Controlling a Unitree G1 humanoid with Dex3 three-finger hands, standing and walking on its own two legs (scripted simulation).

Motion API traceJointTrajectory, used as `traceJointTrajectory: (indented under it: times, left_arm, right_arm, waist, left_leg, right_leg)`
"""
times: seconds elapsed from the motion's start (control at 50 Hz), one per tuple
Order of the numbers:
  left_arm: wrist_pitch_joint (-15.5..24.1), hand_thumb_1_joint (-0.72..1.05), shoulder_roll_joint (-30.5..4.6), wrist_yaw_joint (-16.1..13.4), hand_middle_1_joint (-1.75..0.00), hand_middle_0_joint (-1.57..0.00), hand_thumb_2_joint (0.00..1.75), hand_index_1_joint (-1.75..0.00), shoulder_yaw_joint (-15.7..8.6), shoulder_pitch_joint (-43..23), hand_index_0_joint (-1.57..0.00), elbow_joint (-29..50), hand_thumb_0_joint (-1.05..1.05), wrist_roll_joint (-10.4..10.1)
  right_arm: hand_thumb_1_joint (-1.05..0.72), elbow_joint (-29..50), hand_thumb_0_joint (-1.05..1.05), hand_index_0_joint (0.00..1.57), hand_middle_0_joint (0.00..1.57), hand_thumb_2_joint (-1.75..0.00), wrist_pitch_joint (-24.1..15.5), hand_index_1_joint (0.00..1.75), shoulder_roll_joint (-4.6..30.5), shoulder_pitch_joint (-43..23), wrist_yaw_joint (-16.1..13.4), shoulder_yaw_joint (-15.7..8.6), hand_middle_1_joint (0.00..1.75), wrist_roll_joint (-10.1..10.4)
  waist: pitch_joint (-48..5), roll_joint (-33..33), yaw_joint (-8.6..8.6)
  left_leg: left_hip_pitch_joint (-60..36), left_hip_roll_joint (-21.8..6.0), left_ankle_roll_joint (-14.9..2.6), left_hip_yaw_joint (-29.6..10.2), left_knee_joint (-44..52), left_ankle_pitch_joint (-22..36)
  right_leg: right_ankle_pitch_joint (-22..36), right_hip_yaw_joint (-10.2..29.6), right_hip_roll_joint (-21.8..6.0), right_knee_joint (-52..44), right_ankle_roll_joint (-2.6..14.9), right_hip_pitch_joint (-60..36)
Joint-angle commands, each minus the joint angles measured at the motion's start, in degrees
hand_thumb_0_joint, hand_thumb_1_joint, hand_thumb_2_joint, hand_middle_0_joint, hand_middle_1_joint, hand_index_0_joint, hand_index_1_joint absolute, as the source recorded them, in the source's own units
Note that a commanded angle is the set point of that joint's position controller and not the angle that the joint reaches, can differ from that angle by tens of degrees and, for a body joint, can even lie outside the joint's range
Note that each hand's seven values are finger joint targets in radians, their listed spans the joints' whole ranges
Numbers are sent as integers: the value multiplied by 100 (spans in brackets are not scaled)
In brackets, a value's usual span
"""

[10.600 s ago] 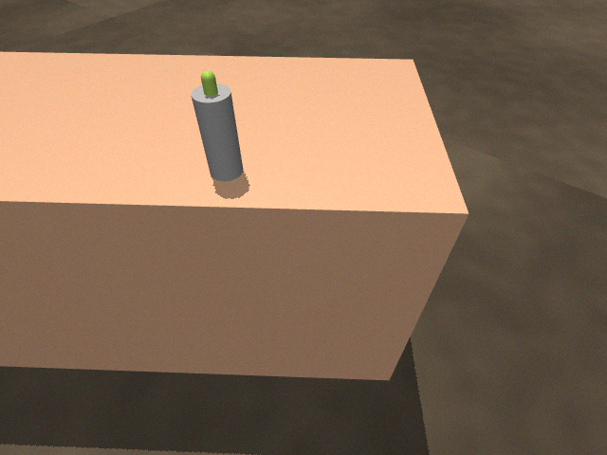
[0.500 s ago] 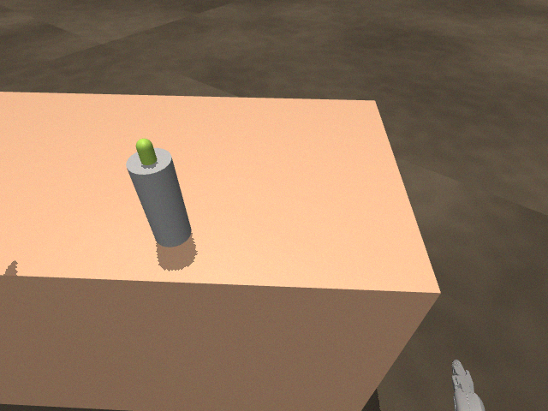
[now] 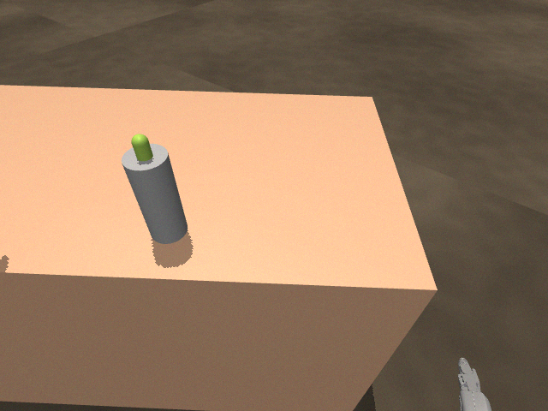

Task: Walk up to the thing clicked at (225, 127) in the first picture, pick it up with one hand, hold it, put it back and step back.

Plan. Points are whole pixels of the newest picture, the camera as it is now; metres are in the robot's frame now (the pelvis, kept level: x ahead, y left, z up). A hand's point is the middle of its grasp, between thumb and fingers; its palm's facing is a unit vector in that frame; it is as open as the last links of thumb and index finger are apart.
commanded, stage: approach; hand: left
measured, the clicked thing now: (155, 189) +0.42 +0.21 +0.12
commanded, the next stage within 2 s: close in in 0.34 s
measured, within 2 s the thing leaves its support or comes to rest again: neither
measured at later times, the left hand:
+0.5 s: hand (86, 245) +0.35 +0.30 +0.08, palm faces +0.15 -0.99 +0.03, open 17.7 cm
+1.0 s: hand (135, 231) +0.38 +0.24 +0.07, palm faces +0.15 -0.99 +0.01, open 17.7 cm
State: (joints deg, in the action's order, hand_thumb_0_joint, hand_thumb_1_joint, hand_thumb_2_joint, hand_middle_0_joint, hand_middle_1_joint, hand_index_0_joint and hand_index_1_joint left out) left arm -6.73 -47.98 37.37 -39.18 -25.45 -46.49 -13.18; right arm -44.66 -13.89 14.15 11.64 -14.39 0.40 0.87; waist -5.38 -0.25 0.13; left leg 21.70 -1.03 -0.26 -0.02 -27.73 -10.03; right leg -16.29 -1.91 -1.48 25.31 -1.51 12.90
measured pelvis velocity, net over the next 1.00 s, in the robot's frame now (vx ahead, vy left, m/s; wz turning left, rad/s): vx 0.00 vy -0.01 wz -0.03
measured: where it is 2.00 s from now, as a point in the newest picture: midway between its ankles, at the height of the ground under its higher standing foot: outside the picture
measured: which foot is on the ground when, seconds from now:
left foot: down 0.00-1.00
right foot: down 0.00-1.00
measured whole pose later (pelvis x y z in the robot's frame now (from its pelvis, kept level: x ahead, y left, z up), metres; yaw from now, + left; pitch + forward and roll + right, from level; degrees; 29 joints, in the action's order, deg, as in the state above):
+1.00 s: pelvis +0.00 -0.01 -0.02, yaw -2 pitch +8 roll -1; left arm 11.0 -22.7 12.9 -20.9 -22.3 -38.0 -14.2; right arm -33.5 -6.4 12.6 14.8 -3.6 -0.1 1.7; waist -5.5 -0.3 -0.9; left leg 33.5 -2.5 0.4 1.1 -41.7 -16.6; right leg -23.4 -0.2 -0.5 41.1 -1.1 26.0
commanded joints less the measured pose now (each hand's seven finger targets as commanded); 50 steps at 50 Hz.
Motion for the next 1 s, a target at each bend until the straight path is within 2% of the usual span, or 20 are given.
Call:
traceJointTrajectory:
  times: [0.0,0.04,0.08,0.18,0.28,0.34,0.4,0.46,0.54,0.56,0.6,0.62,0.66,0.68,0.8,0.84,0.86,0.9,0.94,0.98]
  left_arm:
    - [278,-61,-2144,34,-6,-6,0,-6,-210,-1467,-6,978,0,-168]
    - [342,-61,-2019,17,-5,-6,0,-6,-178,-1478,-6,1135,0,-215]
    - [379,-61,-1452,-11,-5,-6,0,-6,173,-1423,-6,1067,0,-270]
    - [755,-61,-1125,-262,-6,-6,1,-7,370,-1558,-6,1248,0,-283]
    - [1360,-61,-494,-664,-7,-7,1,-8,724,-1779,-7,1369,0,-277]
    - [1742,-61,-468,-948,-7,-7,0,-7,550,-1463,-7,1273,0,-268]
    - [2118,-61,-69,-1179,-7,-7,1,-7,638,-1416,-7,1556,0,-284]
    - [2232,-61,675,-1365,-5,-5,0,-4,1162,-929,-7,1006,0,-174]
    - [2349,-61,1666,-1481,-5,-6,1,-4,1786,-1581,-7,1229,0,-402]
    - [2344,-61,1671,-1541,-5,-6,1,-4,1882,-1653,-7,1355,0,-371]
    - [2293,-61,1561,-1741,-4,-5,2,-4,1875,-1688,-7,1377,0,-294]
    - [2284,-61,1493,-1822,-5,-5,2,-4,1850,-1808,-7,1466,0,-271]
    - [2219,-61,1470,-2007,-4,-5,3,-3,1736,-1618,-6,1339,0,-273]
    - [2211,-61,1474,-2078,-4,-5,2,-4,1762,-1676,-7,1449,0,-264]
    - [2174,-61,1417,-2247,-4,-6,2,-3,1753,-1611,-7,1719,0,-198]
    - [2139,-61,1350,-2270,-4,-5,4,-3,1651,-1586,-6,1776,0,-248]
    - [2130,-61,1421,-2304,-4,-5,3,-3,1711,-1601,-6,1871,0,-239]
    - [2090,-61,1241,-2369,-3,-6,2,-3,1640,-1731,-7,2018,0,-190]
    - [2048,-61,1420,-2407,-3,-6,2,-3,1799,-1700,-7,2149,0,-137]
    - [2017,-61,1359,-2460,-3,-6,2,-2,1705,-1728,-6,2145,0,-154]
  right_arm:
    - [53,894,0,5,5,-5,-251,5,719,-604,-89,-114,5,1]
    - [53,886,0,5,5,-5,-254,5,851,-468,-103,-264,5,8]
    - [53,1007,0,5,5,-5,-265,5,516,-612,-37,52,5,19]
    - [54,966,0,5,5,-5,-336,5,967,-436,-15,-373,5,-33]
    - [53,543,0,5,5,-5,-342,5,765,-181,167,-396,5,-72]
    - [52,870,0,5,5,-5,-318,5,1083,-373,265,-686,5,-79]
    - [52,1154,0,5,5,-5,-253,5,777,-527,452,-512,5,-81]
    - [55,1135,0,5,5,-4,-124,5,609,-601,585,-440,5,-84]
    - [55,1390,0,5,5,-5,-93,5,569,-874,711,-343,5,-94]
    - [55,1206,0,5,5,-5,-41,5,466,-658,738,-245,5,-106]
    - [56,1379,0,5,5,-4,25,5,908,-421,740,-575,5,-137]
    - [57,1036,0,5,5,-4,89,5,672,-60,786,-442,5,-134]
    - [56,1648,0,5,5,-4,84,5,1186,-263,782,-826,5,-108]
    - [56,1170,0,5,5,-4,177,5,817,161,851,-582,5,-87]
    - [54,1907,0,5,5,-5,316,5,540,-102,980,-315,5,34]
    - [54,1962,0,5,5,-5,379,5,668,-121,979,-411,5,64]
    - [54,1956,0,5,5,-5,401,5,493,-233,1006,-226,5,72]
    - [53,2040,0,5,5,-5,428,5,798,-225,981,-536,5,69]
    - [53,2089,0,5,5,-5,489,5,368,-179,1040,-123,5,95]
    - [53,2126,0,5,5,-5,519,5,709,-132,995,-488,5,111]
  waist:
    - [-956,-669,82]
    - [-1059,-815,-2]
    - [-864,-652,2]
    - [-1088,-676,-170]
    - [-979,-594,-257]
    - [-1182,-599,-218]
    - [-1429,-774,-105]
    - [-1056,-704,-238]
    - [-1346,-477,-471]
    - [-1404,-535,-464]
    - [-1438,-451,-520]
    - [-1339,-513,-486]
    - [-1343,-69,-564]
    - [-1234,-213,-449]
    - [-1493,-111,-274]
    - [-1488,-81,-252]
    - [-1383,-168,-143]
    - [-1634,-231,-212]
    - [-1558,-345,-120]
    - [-1479,-225,-210]
  left_leg:
    - [-1486,148,-147,-37,281,670]
    - [-1639,112,-124,-44,259,682]
    - [-1547,82,-125,-64,273,611]
    - [-1805,54,-95,-87,147,684]
    - [-1703,44,-93,-88,-59,608]
    - [-1542,5,-69,-89,-210,648]
    - [-1473,-78,-32,-146,-345,756]
    - [-1131,-101,-33,-90,-425,532]
    - [-1056,-149,-72,-61,-651,192]
    - [-1110,-152,-74,-59,-674,153]
    - [-1167,-186,-39,-108,-667,24]
    - [-1085,-172,-37,-98,-683,-61]
    - [-974,-152,-43,-91,-718,-135]
    - [-851,-120,-46,-60,-749,-133]
    - [-654,-34,-93,43,-933,192]
    - [-617,-42,-90,47,-925,213]
    - [-471,-21,-76,69,-909,137]
    - [-631,-53,-65,61,-943,208]
    - [-589,-42,-63,95,-969,316]
    - [-569,-60,-59,87,-950,261]
  right_leg:
    - [777,-149,175,-480,195,691]
    - [784,-161,196,-436,193,795]
    - [715,-183,212,-418,204,877]
    - [761,-163,202,-317,184,1127]
    - [691,-131,194,-171,169,1454]
    - [766,-107,191,16,176,1369]
    - [805,-106,212,222,199,1317]
    - [644,-54,231,320,214,1548]
    - [482,-30,249,530,182,1854]
    - [418,-32,253,551,185,1937]
    - [270,-74,284,602,202,2021]
    - [209,-69,277,610,193,2084]
    - [192,-64,279,637,167,2047]
    - [182,-48,258,675,180,2076]
    - [486,57,195,814,136,1782]
    - [493,60,204,835,139,1739]
    - [440,75,192,841,150,1661]
    - [479,80,212,890,154,1607]
    - [573,93,206,910,159,1556]
    - [545,95,226,907,148,1602]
